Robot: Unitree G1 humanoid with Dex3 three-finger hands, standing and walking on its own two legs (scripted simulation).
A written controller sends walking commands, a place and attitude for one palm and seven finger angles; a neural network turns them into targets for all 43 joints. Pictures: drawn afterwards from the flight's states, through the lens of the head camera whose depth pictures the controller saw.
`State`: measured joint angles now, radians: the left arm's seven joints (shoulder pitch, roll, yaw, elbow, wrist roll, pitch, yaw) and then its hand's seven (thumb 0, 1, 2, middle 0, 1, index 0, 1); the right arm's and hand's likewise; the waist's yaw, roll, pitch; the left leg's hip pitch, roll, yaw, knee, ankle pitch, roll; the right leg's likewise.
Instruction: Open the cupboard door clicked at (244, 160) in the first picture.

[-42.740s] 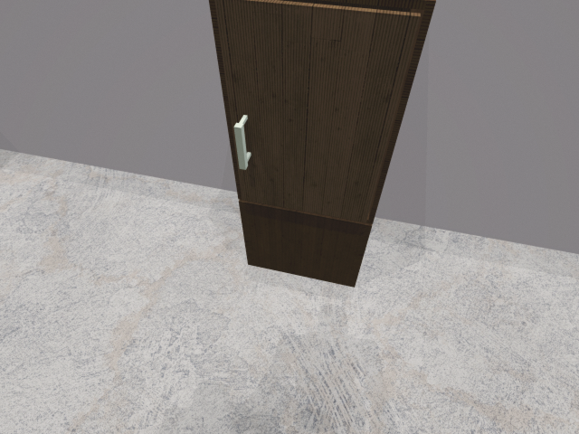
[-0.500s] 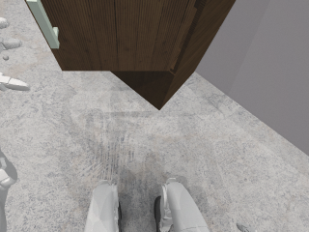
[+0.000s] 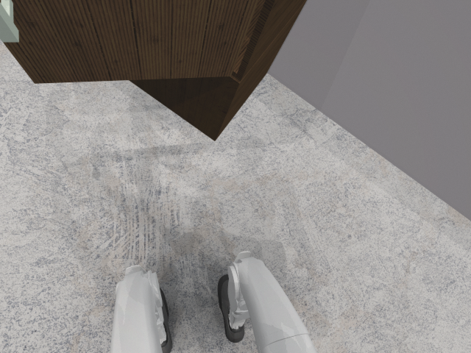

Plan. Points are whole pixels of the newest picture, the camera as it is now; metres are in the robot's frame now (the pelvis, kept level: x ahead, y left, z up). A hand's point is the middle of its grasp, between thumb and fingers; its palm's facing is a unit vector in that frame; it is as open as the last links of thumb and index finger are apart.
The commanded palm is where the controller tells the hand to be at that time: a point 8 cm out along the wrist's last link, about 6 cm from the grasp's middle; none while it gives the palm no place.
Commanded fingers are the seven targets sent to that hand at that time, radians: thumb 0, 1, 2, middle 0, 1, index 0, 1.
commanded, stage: move the hooked fingers beside the handle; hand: left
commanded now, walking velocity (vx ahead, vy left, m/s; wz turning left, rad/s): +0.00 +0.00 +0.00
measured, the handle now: out of the picture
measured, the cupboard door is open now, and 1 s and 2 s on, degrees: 45 45 44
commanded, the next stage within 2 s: slide the fingers in behind the handle in 0.70 s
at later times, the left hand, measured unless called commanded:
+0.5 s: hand out of the picture +0.56 +0.31 +0.08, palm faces +0.08 -1.00 -0.03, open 14.0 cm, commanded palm +0.56 +0.32 +0.07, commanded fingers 0.00 -0.50 0.30 -0.30 -1.20 -0.30 -1.20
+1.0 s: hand out of the picture +0.56 +0.31 +0.07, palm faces +0.06 -1.00 -0.02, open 14.0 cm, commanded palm +0.56 +0.31 +0.07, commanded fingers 0.00 -0.50 0.30 -0.30 -1.20 -0.30 -1.20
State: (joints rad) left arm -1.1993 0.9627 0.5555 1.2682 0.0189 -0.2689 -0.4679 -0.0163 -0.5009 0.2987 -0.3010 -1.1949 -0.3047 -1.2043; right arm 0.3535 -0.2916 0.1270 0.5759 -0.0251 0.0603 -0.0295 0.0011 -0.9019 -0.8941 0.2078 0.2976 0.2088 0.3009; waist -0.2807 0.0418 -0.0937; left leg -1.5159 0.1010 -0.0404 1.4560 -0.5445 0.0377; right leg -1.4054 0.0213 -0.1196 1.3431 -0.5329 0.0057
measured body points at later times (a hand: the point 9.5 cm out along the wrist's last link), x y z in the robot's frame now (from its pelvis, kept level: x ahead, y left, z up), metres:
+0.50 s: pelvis +0.01 +0.00 +0.01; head +0.23 +0.06 +0.40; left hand +0.55 +0.37 +0.08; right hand +0.02 -0.27 -0.07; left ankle +0.05 +0.10 -0.58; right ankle +0.04 -0.13 -0.58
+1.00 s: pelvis +0.01 +0.00 +0.00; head +0.22 +0.07 +0.39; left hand +0.55 +0.36 +0.07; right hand +0.01 -0.26 -0.08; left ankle +0.05 +0.10 -0.58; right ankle +0.04 -0.13 -0.58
